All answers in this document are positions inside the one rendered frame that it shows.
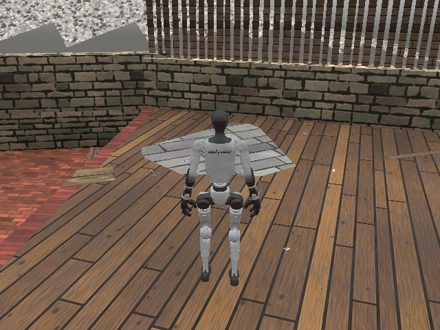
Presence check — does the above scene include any left robot hand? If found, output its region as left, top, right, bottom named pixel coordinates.
left=181, top=198, right=197, bottom=217

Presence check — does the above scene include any right robot upper arm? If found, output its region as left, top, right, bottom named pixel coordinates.
left=234, top=140, right=252, bottom=178

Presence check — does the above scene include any left robot forearm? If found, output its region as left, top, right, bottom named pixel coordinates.
left=182, top=168, right=195, bottom=200

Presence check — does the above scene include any right robot forearm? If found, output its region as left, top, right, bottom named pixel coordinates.
left=245, top=167, right=259, bottom=200

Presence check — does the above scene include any left robot thigh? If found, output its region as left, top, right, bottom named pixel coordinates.
left=197, top=192, right=212, bottom=239

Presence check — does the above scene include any robot left foot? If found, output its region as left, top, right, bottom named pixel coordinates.
left=201, top=264, right=211, bottom=282

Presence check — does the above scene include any right robot hand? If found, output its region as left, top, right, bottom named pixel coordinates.
left=245, top=198, right=261, bottom=217

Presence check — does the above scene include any left robot upper arm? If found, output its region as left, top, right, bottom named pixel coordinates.
left=188, top=140, right=206, bottom=178

